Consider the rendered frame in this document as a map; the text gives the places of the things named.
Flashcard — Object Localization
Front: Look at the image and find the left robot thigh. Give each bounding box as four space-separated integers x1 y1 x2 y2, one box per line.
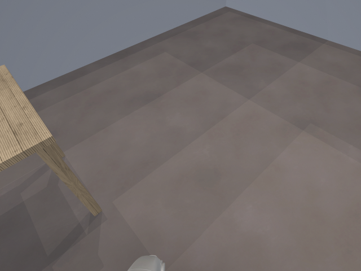
128 256 165 271

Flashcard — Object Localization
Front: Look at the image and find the table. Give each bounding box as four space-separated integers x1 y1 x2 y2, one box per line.
0 65 102 216

